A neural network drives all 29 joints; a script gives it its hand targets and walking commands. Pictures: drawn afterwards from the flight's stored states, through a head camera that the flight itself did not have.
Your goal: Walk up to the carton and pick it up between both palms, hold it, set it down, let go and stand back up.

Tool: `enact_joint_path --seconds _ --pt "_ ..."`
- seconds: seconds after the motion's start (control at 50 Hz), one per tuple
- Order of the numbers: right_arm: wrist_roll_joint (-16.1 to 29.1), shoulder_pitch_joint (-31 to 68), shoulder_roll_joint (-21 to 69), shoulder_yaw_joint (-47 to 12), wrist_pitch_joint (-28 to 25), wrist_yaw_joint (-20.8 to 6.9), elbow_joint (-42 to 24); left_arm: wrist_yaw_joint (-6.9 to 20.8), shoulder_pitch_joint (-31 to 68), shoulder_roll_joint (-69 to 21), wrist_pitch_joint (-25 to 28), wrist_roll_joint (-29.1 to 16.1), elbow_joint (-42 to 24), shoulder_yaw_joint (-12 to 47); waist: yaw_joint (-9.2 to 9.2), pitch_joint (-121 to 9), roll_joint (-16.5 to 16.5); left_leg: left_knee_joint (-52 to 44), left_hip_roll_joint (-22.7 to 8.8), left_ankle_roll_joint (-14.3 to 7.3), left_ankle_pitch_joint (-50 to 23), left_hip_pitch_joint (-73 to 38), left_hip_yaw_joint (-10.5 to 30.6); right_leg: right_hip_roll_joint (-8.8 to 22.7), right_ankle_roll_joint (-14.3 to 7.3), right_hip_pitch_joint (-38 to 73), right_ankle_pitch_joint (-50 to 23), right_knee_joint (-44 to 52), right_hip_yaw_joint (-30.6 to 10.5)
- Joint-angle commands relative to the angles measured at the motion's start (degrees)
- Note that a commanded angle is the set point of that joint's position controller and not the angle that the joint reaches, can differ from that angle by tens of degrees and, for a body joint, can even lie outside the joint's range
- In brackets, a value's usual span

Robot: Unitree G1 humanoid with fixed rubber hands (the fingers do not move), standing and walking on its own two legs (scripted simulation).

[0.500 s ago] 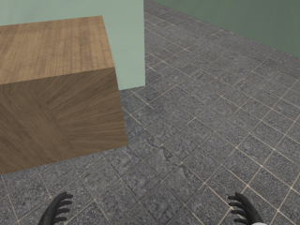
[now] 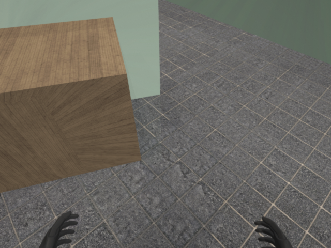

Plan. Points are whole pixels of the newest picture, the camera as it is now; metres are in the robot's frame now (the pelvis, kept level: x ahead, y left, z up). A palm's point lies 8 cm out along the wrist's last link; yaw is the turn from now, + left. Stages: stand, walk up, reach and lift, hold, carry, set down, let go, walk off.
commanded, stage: stand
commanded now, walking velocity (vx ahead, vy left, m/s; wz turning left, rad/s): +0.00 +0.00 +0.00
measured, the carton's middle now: out of the picture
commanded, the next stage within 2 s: none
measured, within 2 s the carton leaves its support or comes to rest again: neither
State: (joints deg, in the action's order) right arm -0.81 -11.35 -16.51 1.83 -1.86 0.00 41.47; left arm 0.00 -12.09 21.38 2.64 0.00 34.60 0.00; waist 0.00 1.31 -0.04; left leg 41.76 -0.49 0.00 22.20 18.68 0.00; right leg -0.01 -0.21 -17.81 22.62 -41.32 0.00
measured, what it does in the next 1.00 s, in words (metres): stands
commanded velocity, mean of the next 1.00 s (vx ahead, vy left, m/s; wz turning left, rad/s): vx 0.00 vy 0.00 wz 0.00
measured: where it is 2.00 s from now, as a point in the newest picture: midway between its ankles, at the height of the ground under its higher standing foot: outside the picture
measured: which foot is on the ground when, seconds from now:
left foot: down 0.00-1.00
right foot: down 0.00-1.00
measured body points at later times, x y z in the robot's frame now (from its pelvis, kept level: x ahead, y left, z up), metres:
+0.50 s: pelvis -0.01 +0.00 +0.00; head +0.00 +0.00 +0.45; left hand +0.15 +0.29 -0.08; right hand +0.13 -0.27 -0.10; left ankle +0.00 +0.12 -0.72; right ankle -0.01 -0.12 -0.72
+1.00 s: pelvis -0.03 +0.00 +0.00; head -0.03 +0.00 +0.45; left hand +0.12 +0.29 -0.08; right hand +0.10 -0.28 -0.11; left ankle +0.00 +0.12 -0.72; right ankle -0.01 -0.12 -0.72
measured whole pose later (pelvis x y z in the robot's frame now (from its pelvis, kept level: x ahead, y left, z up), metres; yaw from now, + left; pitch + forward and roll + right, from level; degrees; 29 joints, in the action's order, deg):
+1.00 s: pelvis -0.03 +0.00 +0.00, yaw +0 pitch -3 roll +0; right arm -0.8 -11.4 -16.9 1.8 -1.9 0.0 46.6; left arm 0.0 -12.1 21.9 2.6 0.0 40.4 0.0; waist 0.0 1.3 0.0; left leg 41.4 -0.5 0.0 20.0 18.5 0.0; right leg 0.0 -0.2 -17.8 20.6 -41.3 0.0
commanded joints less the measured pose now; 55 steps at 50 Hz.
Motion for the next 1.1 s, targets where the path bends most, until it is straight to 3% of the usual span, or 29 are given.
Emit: enact_joint_path --seconds 0.0,0.08,0.12,0.22,0.38,0.44,0.48,0.5,0.6,0.64,0.66,0.68,0.7,0.76,0.86,0.94,1.08 --pt "-0.3 5.1 -14.0 3.8 -1.3 0.1 -2.0 -0.8 2.0 10.5 1.7 1.2 -0.3 -4.3 0.29 -4.2 -0.2 -7.7 -4.4 -4.3 -18.3 -3.2 6.3 5.6 -4.6 2.3 -17.7 6.9 -5.2" --pt "-0.2 5.4 -14.3 3.7 -1.3 0.1 -1.8 -0.9 2.7 10.2 1.5 1.1 0.1 -4.0 -0.05 -3.9 0.8 -7.7 -4.5 -4.3 -18.6 -3.4 6.0 5.6 -4.3 2.2 -18.0 7.4 -5.1" --pt "-0.1 5.3 -13.7 3.8 -1.5 0.1 -1.7 -0.9 3.0 10.3 1.7 1.2 0.6 -4.0 -0.08 -5.2 -1.3 -6.8 -4.1 -4.2 -19.0 -3.4 5.6 5.8 -4.6 3.6 -19.1 6.9 -5.5" --pt "-0.2 5.5 -14.1 3.7 -1.2 0.0 -1.4 -1.1 2.6 10.7 1.7 1.1 0.6 -4.1 -0.19 -4.3 -0.1 -6.8 -4.0 -4.2 -19.2 -4.0 5.7 6.1 -4.6 2.5 -19.5 7.5 -6.1" --pt "-0.2 5.8 -14.3 3.5 -1.1 0.0 -0.6 -0.9 3.0 10.8 1.5 1.1 1.5 -3.9 0.13 -4.1 0.2 -8.8 -4.4 -4.4 -17.3 -3.7 6.3 5.8 -4.3 3.1 -17.1 8.1 -5.6" --pt "-0.1 5.2 -13.9 3.5 -1.1 0.1 0.2 -0.8 3.1 10.6 1.4 1.2 2.3 -3.6 -0.16 -3.4 -1.2 -8.8 -4.2 -4.3 -15.6 -3.6 6.1 5.8 -4.4 2.2 -15.9 8.5 -5.8" --pt "-0.2 6.0 -14.2 3.5 -1.2 0.0 0.5 -0.8 2.9 10.8 1.6 1.1 2.7 -3.6 -0.19 -3.4 0.5 -8.7 -4.3 -4.3 -15.1 -3.8 6.4 5.8 -4.3 1.8 -15.2 8.9 -6.1" --pt "0.1 5.2 -14.0 3.6 -1.1 -0.1 0.4 -0.9 3.1 11.2 1.5 1.2 2.8 -3.8 -0.41 -2.4 -0.9 -9.0 -3.9 -4.1 -14.8 -3.3 6.2 6.1 -4.4 2.0 -15.1 9.7 -6.5" --pt "-0.2 6.0 -14.1 3.5 -1.1 -0.2 0.9 -0.9 2.9 10.3 1.6 1.0 3.4 -3.5 0.13 -2.0 0.9 -9.8 -4.2 -4.3 -13.9 -3.0 6.6 5.9 -4.5 2.0 -14.2 9.8 -6.3" --pt "-0.1 5.5 -14.2 3.3 -1.0 -0.1 1.3 -0.8 3.5 10.7 1.6 0.7 3.5 -3.5 0.08 -3.0 -0.7 -9.8 -4.2 -4.4 -14.0 -3.2 6.7 6.0 -4.3 2.1 -13.1 9.9 -6.7" --pt "-0.2 5.6 -13.9 3.3 -1.1 -0.2 1.8 -0.8 3.6 10.1 1.6 0.9 3.9 -3.3 0.2 -1.7 0.4 -10.4 -4.2 -4.3 -13.2 -2.6 7.1 5.7 -4.2 2.1 -12.7 10.3 -6.3" --pt "0.1 5.9 -13.9 3.4 -1.2 -0.2 1.3 -0.8 3.5 11.0 1.4 1.1 4.0 -3.5 -0.13 -2.1 -0.9 -10.1 -4.3 -4.2 -12.8 -2.7 6.9 6.0 -4.5 1.9 -12.5 10.4 -6.6" --pt "0.0 6.1 -14.3 3.2 -1.3 -0.1 1.5 -0.7 3.6 10.8 1.4 1.2 4.0 -3.5 -0.06 -1.1 0.6 -10.1 -4.1 -4.2 -12.0 -2.5 6.9 6.1 -4.5 1.0 -12.1 11.1 -7.5" --pt "0.1 5.4 -14.0 3.3 -1.1 -0.2 2.1 -0.7 3.7 11.2 1.4 0.9 4.6 -3.5 0.05 -1.7 -1.0 -11.0 -4.1 -4.3 -10.7 -2.5 7.1 5.8 -4.2 1.5 -11.2 11.2 -7.0" --pt "0.0 6.6 -13.8 3.1 -1.2 -0.3 2.7 -0.7 4.1 10.3 1.4 1.0 5.2 -3.2 0.16 0.2 1.1 -12.1 -4.7 -4.5 -9.2 -1.3 8.0 5.3 -4.1 0.5 -9.3 11.4 -6.8" --pt "0.0 6.1 -14.1 3.1 -0.9 -0.2 3.2 -0.6 3.8 10.8 1.5 1.1 5.7 -3.1 -0.17 0.1 -1.2 -11.1 -3.7 -4.1 -9.1 -2.4 6.7 6.7 -4.5 0.2 -8.7 13.3 -8.8" --pt "-0.1 6.4 -14.4 3.0 -0.8 -0.2 4.0 -0.6 4.8 10.8 1.3 1.0 6.6 -3.1 0.01 1.0 -0.5 -12.7 -4.2 -4.3 -7.0 -2.0 7.5 6.2 -4.1 -0.4 -6.6 14.6 -8.6"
